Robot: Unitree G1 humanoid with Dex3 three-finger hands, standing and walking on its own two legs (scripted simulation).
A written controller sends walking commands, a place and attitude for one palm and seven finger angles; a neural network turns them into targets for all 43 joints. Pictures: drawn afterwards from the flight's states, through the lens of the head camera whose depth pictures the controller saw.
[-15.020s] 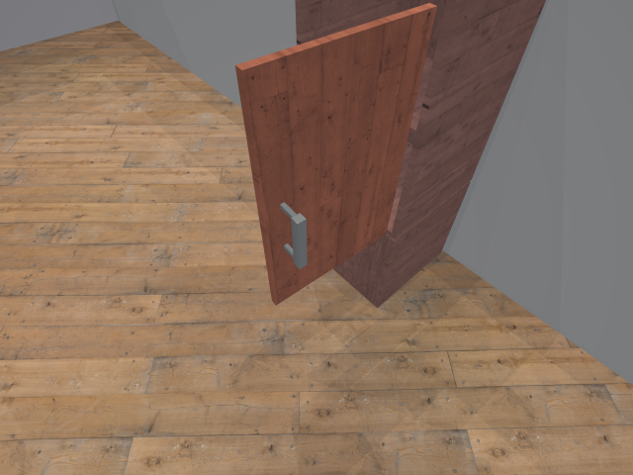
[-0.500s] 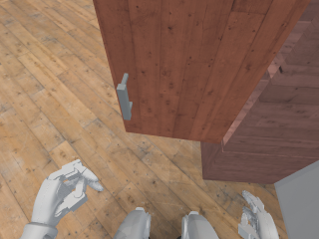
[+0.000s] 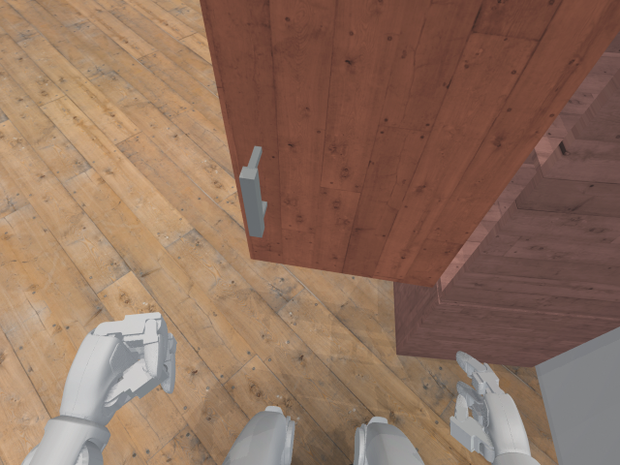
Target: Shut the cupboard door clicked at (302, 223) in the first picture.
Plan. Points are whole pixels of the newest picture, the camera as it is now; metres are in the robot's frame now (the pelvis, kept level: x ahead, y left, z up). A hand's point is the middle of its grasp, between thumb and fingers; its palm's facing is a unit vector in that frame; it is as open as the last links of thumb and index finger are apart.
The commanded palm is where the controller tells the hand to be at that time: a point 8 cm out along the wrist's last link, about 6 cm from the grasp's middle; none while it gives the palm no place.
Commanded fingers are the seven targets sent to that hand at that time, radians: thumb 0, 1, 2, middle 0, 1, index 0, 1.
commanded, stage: raise the hand and make a fist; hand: left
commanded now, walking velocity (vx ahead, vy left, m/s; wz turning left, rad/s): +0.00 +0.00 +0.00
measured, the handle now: (256, 194) +0.47 +0.13 +0.03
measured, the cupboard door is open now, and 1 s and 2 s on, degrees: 86 86 86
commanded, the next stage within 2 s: bring the fist close to the handle in 0.44 s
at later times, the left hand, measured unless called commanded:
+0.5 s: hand (181, 364) +0.22 +0.17 +0.04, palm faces -0.07 -1.00 -0.04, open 3.1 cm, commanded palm +0.20 +0.23 +0.04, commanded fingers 0.00 0.90 0.90 -1.30 -1.50 -1.30 -1.50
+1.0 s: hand (218, 319) +0.28 +0.14 +0.04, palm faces -0.10 -0.99 -0.01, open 3.1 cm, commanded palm +0.27 +0.19 +0.04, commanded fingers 0.00 0.90 0.90 -1.30 -1.50 -1.30 -1.50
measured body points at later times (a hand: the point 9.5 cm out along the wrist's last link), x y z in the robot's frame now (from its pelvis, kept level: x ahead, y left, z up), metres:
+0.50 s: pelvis +0.00 -0.01 +0.00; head +0.08 -0.01 +0.44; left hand +0.22 +0.22 +0.05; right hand +0.20 -0.25 -0.07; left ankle +0.02 +0.07 -0.62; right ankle +0.03 -0.11 -0.62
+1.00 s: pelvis +0.00 -0.01 +0.00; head +0.09 +0.00 +0.44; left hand +0.28 +0.19 +0.04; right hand +0.18 -0.25 -0.08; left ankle +0.02 +0.07 -0.62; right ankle +0.03 -0.11 -0.62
